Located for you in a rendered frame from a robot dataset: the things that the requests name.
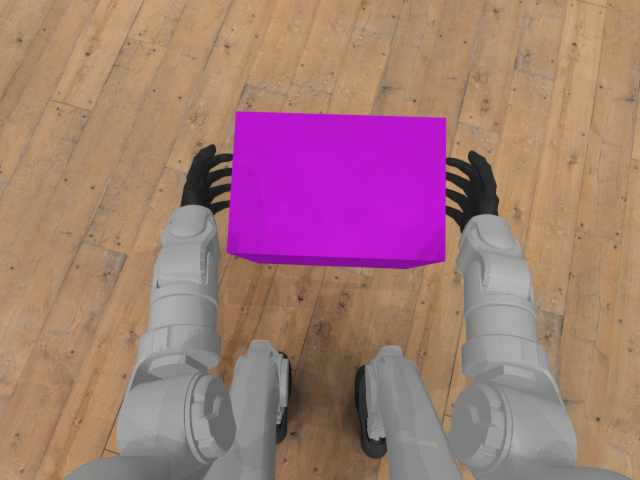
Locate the right robot thigh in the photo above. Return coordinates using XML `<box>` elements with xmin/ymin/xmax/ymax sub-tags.
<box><xmin>365</xmin><ymin>355</ymin><xmax>463</xmax><ymax>480</ymax></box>

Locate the right robot shin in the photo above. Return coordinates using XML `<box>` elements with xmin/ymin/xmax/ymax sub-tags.
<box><xmin>366</xmin><ymin>345</ymin><xmax>421</xmax><ymax>439</ymax></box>

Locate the carton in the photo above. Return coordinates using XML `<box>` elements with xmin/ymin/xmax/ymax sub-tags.
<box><xmin>227</xmin><ymin>111</ymin><xmax>446</xmax><ymax>269</ymax></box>

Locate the right robot upper arm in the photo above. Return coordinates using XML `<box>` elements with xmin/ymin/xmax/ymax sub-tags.
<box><xmin>447</xmin><ymin>381</ymin><xmax>633</xmax><ymax>480</ymax></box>

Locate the robot right forearm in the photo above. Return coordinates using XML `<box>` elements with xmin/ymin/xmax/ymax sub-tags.
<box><xmin>456</xmin><ymin>214</ymin><xmax>577</xmax><ymax>464</ymax></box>

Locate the left robot upper arm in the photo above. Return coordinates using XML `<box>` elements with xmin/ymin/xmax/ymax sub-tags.
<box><xmin>61</xmin><ymin>371</ymin><xmax>237</xmax><ymax>480</ymax></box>

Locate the robot left forearm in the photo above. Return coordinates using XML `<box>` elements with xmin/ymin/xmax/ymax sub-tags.
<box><xmin>116</xmin><ymin>205</ymin><xmax>221</xmax><ymax>454</ymax></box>

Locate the robot left hand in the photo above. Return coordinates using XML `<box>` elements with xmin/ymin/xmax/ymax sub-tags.
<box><xmin>180</xmin><ymin>144</ymin><xmax>233</xmax><ymax>215</ymax></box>

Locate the robot right hand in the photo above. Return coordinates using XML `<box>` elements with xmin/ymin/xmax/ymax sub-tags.
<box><xmin>446</xmin><ymin>150</ymin><xmax>499</xmax><ymax>234</ymax></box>

